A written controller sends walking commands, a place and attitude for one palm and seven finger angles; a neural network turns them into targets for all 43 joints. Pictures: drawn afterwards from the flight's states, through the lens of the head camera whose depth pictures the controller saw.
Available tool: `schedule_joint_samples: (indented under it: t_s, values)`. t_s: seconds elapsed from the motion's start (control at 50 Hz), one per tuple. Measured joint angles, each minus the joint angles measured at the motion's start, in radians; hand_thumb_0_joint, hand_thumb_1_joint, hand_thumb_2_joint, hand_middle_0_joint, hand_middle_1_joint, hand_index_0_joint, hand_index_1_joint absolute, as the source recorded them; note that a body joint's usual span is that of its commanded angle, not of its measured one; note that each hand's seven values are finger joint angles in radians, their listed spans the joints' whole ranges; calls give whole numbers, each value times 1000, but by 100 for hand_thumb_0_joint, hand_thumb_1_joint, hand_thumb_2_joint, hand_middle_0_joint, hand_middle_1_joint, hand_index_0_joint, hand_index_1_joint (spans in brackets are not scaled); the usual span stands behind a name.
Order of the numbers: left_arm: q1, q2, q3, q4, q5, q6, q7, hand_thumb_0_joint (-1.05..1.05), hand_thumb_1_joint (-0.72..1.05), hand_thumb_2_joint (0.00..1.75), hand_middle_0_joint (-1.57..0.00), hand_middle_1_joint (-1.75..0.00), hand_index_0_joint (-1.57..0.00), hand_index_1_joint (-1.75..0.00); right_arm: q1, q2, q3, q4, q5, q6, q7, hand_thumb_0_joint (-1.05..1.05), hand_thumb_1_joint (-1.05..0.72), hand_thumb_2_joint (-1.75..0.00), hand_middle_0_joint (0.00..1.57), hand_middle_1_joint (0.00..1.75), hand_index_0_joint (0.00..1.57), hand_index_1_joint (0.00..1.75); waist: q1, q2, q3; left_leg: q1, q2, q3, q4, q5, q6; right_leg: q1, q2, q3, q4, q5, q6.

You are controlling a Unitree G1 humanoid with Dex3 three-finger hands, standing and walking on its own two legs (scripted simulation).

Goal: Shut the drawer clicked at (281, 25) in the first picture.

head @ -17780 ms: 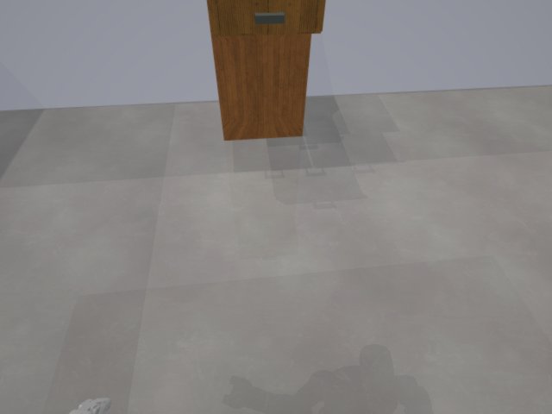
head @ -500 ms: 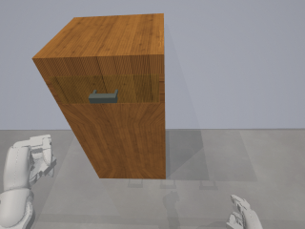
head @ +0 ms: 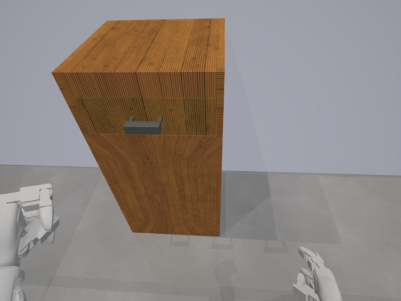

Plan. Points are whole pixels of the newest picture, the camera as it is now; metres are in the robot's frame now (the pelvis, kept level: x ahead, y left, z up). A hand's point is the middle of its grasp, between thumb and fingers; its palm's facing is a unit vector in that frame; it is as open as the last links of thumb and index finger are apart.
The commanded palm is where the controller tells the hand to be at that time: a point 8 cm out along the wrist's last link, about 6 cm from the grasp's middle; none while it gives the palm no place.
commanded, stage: step back with the hand held close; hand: left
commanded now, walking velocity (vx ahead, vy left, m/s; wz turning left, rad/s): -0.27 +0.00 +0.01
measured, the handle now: (144, 123) +0.59 +0.25 +0.02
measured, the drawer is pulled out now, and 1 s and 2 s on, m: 0.00 0.00 0.00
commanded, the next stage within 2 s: stop stepping back and stand still in 1.14 s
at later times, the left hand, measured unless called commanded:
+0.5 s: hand (26, 251) +0.14 +0.26 +0.15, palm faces +0.29 -0.81 -0.51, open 3.2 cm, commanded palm +0.07 +0.31 +0.17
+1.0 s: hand out of the picture +0.06 +0.28 +0.16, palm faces +0.39 -0.80 -0.46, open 3.2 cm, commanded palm -0.02 +0.32 +0.17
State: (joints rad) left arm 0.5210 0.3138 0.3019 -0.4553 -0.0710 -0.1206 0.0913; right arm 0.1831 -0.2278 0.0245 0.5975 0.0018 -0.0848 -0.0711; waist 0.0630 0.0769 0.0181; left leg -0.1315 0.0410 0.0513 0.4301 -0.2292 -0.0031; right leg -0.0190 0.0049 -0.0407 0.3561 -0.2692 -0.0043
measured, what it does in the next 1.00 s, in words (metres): walks backwards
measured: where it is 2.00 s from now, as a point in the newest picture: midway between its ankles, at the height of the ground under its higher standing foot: outside the picture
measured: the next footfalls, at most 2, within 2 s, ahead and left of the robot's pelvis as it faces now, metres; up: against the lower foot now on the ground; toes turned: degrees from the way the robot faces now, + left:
right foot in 1.18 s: -0.21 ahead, -0.06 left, +0.00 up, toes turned -1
left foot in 1.50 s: -0.03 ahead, +0.11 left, +0.00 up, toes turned -4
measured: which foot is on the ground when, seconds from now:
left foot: down 0.00-1.00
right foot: down 0.00-0.92, up 0.94-1.00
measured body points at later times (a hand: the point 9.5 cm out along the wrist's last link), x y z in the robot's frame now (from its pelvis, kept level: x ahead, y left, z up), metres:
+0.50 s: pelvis -0.06 +0.03 -0.01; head -0.02 +0.03 +0.44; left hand +0.11 +0.31 +0.18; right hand +0.12 -0.21 -0.09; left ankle +0.01 +0.12 -0.74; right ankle -0.04 -0.11 -0.74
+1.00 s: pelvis -0.14 +0.03 -0.01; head -0.11 +0.05 +0.43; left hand +0.03 +0.32 +0.18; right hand +0.03 -0.21 -0.09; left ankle -0.03 +0.11 -0.74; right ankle -0.12 -0.11 -0.71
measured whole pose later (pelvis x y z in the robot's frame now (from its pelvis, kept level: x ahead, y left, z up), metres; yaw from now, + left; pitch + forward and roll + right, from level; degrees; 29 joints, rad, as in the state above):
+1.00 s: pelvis -0.14 +0.03 -0.01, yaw +2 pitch +0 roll -4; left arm 0.57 0.40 0.40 -0.57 -0.01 -0.27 0.14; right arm 0.20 -0.20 -0.03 0.59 -0.01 -0.09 -0.07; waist -0.02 0.04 0.04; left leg -0.46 0.01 -0.02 0.55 -0.11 0.06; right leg -0.42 0.10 0.05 0.83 -0.35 0.03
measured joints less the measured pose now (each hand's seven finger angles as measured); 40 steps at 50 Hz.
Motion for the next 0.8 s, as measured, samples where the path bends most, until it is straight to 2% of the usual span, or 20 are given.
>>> schedule_joint_samples:
  t_s: [0.08,0.16,0.3,0.44,0.6,0.68,0.74,0.8]
  values:
    - [26,19,39,-13,8,-36,-4,1,89,90,-141,-160,-141,-160,-16,-2,-7,-27,-3,49,12,1,-90,-90,21,30,20,30,-27,-4,-2,-45,3,9,7,4,4,-46,1,9,-1,14,6]
    - [67,34,35,-36,11,-40,-7,1,90,90,-141,-160,-140,-160,-19,-9,-28,-51,1,90,13,1,-90,-90,21,30,20,30,-47,-13,8,-78,-6,23,-1,19,15,-92,-8,23,11,23,16]
    - [121,79,48,-92,9,-42,2,1,89,89,-141,-160,-140,-160,-6,-7,-50,-72,11,125,5,1,-90,-90,20,30,20,30,-62,-41,30,-134,-15,33,13,38,29,-158,-19,31,44,35,29]
    - [133,96,74,-135,13,-66,23,1,89,89,-140,-160,-140,-160,3,6,-45,-79,12,100,3,1,-90,-90,20,30,20,30,-64,-56,43,-188,-19,28,45,59,41,-214,-24,27,85,50,36]
    - [130,76,85,-139,32,-107,38,1,89,89,-141,-160,-140,-160,10,16,-31,-79,11,44,-1,1,-90,-90,20,30,20,30,-61,-41,44,-259,-15,9,108,74,50,-277,-21,11,147,60,37]
    - [113,69,89,-141,43,-124,41,1,89,89,-141,-160,-141,-160,22,19,-28,-69,6,13,-5,1,-90,-90,21,30,20,30,-62,-35,43,-289,-18,-10,136,76,50,-303,2,31,186,53,31]
    - [99,62,90,-137,47,-137,42,1,89,89,-141,-160,-141,-160,31,19,-31,-56,3,1,-5,1,-90,-90,21,30,20,30,-62,-31,38,-314,-23,-26,163,40,47,-315,16,43,200,51,21]
    - [102,45,82,-142,41,-148,51,1,89,89,-141,-160,-141,-160,27,13,-37,-28,-1,2,2,1,-90,-90,21,30,20,30,-49,-32,27,-342,-33,-41,215,-61,23,-326,19,49,191,70,18]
